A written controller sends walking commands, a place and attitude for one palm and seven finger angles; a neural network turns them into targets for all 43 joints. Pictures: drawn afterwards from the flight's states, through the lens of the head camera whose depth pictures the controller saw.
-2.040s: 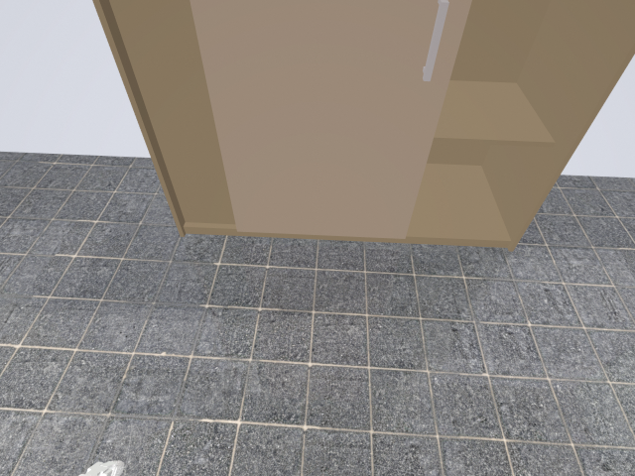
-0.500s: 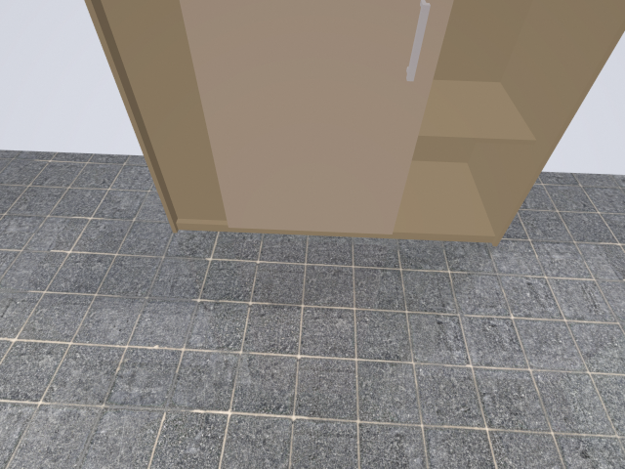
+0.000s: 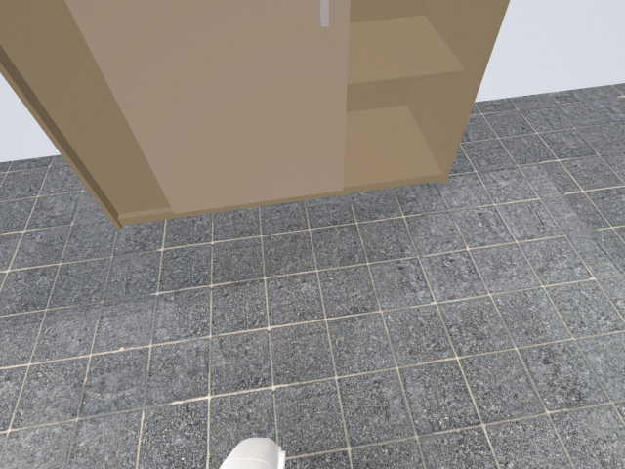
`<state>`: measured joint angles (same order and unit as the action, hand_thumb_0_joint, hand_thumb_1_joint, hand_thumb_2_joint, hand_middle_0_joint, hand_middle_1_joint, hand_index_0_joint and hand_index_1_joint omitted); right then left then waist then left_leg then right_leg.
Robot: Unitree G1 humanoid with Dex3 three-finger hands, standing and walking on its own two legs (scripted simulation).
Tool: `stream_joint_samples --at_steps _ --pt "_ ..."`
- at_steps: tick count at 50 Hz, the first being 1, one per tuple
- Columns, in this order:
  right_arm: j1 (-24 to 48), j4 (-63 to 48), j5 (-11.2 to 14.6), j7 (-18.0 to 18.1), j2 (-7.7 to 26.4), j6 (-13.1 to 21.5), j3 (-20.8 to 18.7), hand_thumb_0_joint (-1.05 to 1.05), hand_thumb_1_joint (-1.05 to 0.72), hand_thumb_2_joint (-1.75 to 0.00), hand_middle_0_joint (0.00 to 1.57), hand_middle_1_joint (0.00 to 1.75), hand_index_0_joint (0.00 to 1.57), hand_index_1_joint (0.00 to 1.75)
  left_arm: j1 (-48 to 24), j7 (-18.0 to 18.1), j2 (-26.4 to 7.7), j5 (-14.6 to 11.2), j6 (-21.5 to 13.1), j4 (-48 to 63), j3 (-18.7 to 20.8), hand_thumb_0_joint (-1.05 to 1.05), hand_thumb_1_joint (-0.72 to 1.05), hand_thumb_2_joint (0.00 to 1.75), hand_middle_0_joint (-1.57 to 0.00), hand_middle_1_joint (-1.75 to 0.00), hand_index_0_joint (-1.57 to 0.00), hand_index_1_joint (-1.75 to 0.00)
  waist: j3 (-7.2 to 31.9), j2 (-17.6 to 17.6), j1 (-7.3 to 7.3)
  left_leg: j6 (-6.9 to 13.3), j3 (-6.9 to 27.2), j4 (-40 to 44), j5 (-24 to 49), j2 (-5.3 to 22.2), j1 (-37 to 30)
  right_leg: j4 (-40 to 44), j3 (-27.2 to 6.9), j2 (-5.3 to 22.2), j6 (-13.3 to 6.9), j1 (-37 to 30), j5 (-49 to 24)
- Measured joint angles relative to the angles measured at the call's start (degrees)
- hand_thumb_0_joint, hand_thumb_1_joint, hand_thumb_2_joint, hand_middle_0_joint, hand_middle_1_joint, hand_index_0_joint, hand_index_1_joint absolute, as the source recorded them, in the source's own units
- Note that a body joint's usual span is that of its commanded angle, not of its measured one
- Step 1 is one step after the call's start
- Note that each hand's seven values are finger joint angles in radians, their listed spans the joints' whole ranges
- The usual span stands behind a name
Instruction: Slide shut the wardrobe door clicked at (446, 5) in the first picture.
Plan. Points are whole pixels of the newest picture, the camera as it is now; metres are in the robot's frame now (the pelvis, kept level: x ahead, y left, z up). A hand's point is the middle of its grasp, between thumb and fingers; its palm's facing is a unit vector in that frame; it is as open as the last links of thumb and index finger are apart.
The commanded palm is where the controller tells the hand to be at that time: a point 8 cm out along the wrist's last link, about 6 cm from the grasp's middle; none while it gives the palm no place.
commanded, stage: walk to a spot facing it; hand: left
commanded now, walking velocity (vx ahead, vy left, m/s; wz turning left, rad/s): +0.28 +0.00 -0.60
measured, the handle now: out of the picture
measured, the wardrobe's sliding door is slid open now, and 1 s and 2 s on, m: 0.45 0.45 0.45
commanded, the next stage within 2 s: turn to face it in 1.56 s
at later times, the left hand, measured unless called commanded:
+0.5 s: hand (169, 422) +0.18 +0.25 -0.16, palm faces -0.22 -0.95 -0.21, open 7.4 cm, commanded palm none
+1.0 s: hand (333, 288) +0.44 +0.01 -0.17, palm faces -0.58 -0.80 -0.18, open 7.3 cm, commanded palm none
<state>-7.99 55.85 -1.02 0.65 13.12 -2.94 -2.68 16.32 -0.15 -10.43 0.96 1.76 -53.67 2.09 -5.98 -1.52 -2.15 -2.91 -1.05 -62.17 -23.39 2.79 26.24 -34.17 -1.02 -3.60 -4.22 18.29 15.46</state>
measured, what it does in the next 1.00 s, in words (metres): walks ahead, turning right: left foot, then right foot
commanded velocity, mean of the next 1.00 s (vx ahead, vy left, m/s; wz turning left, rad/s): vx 0.32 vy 0.00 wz -0.52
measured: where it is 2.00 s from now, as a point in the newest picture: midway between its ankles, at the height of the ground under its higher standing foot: (412, 351)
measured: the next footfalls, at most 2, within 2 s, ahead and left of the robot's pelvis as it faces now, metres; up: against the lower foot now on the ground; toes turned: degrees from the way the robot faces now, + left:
left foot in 0.34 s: +0.09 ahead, +0.15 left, +0.00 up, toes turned -10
right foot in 0.82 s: +0.28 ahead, -0.18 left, +0.00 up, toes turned -37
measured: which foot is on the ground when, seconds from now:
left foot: up 0.00-0.32, down 0.34-0.82, up 0.84-1.00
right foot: down 0.00-0.32, up 0.34-0.80, down 0.82-1.00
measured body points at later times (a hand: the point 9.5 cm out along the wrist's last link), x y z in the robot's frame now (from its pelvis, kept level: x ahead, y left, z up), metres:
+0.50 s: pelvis +0.08 +0.05 +0.02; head +0.09 +0.08 +0.46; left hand +0.20 +0.30 -0.14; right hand +0.05 -0.21 -0.11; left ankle +0.05 +0.16 -0.73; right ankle +0.06 -0.10 -0.64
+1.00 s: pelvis +0.24 -0.07 +0.00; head +0.29 -0.08 +0.44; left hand +0.47 +0.06 -0.15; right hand +0.10 -0.26 -0.15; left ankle +0.31 +0.06 -0.65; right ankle +0.25 -0.16 -0.73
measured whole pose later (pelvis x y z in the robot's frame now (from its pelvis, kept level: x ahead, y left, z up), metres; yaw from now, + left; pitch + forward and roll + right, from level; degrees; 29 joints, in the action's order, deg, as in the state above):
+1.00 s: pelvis +0.24 -0.07 +0.00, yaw -34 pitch -1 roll -1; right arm -18.0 57.5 -1.6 0.6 9.7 1.0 -2.3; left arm 7.8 -0.3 -11.4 1.0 -2.0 -54.5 3.3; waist -5.8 0.9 3.8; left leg -2.7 -3.0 -68.8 -19.9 10.4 30.3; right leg -31.1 5.2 -4.0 -5.1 18.7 12.2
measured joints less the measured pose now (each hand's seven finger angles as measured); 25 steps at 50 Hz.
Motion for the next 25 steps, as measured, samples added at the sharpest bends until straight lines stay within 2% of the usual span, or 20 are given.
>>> stream_joint_samples --at_steps 4,8,13,15,16,17,19,22,25 --pt "-0.77 -0.44 -0.44 -0.43 -0.16 0.55 -0.19 0.01 -0.91 -0.9 0.2 0.3 0.21 0.3 1.52 -0.29 0.45 0.03 -0.7 -0.49 0.33 0.01 0.9 0.89 -0.2 -0.3 -0.21 -0.3 1.98 1.02 -0.13 -0.59 0.16 1.21 2.68 0.08 0.7 6.38 -2.41 -0.87 -0.13 -1.62 -3.66" --pt "-1.22 -0.95 -0.52 -0.69 0.22 1.2 -0.59 0.01 -0.91 -0.9 0.2 0.3 0.21 0.3 2.83 -0.6 0.08 0.25 -1.62 -0.84 0.83 0.01 0.9 0.89 -0.2 -0.3 -0.21 -0.3 4.03 1.78 -0.59 -0.62 0.2 7.02 2.48 0.09 -0.76 9.99 -5.02 -1.55 -0.05 -2.61 -5.46" --pt "-1.26 -2.27 -0.11 -0.61 0.36 2.42 -0.73 0.01 -0.91 -0.9 0.2 0.3 0.2 0.3 3.67 -0.7 -1.35 0.55 -1.68 -1.0 1.58 0.01 0.9 0.89 -0.2 -0.3 -0.21 -0.3 5.82 2.83 -1.54 0.27 0.55 18.7 0.63 -1.21 -4.81 10.93 -8.4 -2.19 0.91 -3.13 -5.5" --pt "-1.46 -3.08 0.13 -0.43 0.1 3.35 -0.45 0.01 -0.91 -0.9 0.2 0.3 0.2 0.3 3.85 -0.71 -2.21 0.49 -1.34 -1.0 2.0 0.01 0.9 0.89 -0.2 -0.3 -0.21 -0.3 6.37 3.47 -1.68 0.83 0.25 26.24 1.82 -2.06 -8.16 9.31 -9.83 -2.5 1.69 -2.75 -4.4" --pt "-1.83 -3.7 0.24 -0.27 0.14 4.09 -0.15 0.01 -0.91 -0.9 0.2 0.3 0.2 0.3 4.14 -0.74 -2.57 0.39 -1.1 -0.85 2.24 0.01 0.9 0.89 -0.2 -0.3 -0.21 -0.3 6.75 3.39 -1.52 1.28 0.12 31.17 2.23 -2.04 -10.68 7.25 -10.3 -3.04 2.05 -2.07 -3.07" --pt "-2.22 -4.28 0.12 -0.05 0.3 4.87 0.05 0.01 -0.91 -0.9 0.2 0.3 0.2 0.3 4.25 -0.86 -2.79 0.2 -0.8 -0.82 2.5 0.01 0.9 0.89 -0.2 -0.3 -0.21 -0.3 7.16 2.82 -0.94 2.18 0.47 34.19 3.52 -1.63 -11.98 3.17 -9.83 -3.67 2.07 -0.46 1.35" --pt "-3.08 -4.55 -0.15 0.22 -0.48 5.48 0.51 0.01 -0.91 -0.9 0.2 0.3 0.21 0.3 3.32 -1.27 -3.75 0.33 0.03 -1.43 3.23 0.01 0.9 0.89 -0.2 -0.3 -0.2 -0.29 6.91 3.72 -0.2 3.58 -1.18 33.01 5.48 -1.82 -12.93 -8.4 -6.22 -2.02 2.94 3.8 7.84" --pt "-6.3 -3.95 -0.37 0.24 -1.52 5.92 1.28 0.01 -0.91 -0.9 0.2 0.3 0.21 0.3 1.7 -2.36 -5.19 0.99 0.27 -1.3 4.09 0.01 0.9 0.9 -0.2 -0.3 -0.2 -0.29 7.11 4.12 0.34 4.07 -3.56 36.37 5.74 -0.92 -17.28 -23.21 -1.26 1.08 4.39 10.53 4.52" --pt "-9.74 -2.35 -0.24 0.59 -2.33 6.49 1.79 0.01 -0.91 -0.9 0.2 0.3 0.21 0.3 -0.16 -2.86 -6.02 1.22 0.08 -0.17 4.48 0.01 0.91 0.9 -0.19 -0.3 -0.2 -0.29 6.79 4.37 0.61 3.83 -6.04 40.26 5.89 -0.32 -21.42 -30.92 0.21 4.04 5.45 15.95 -1.67"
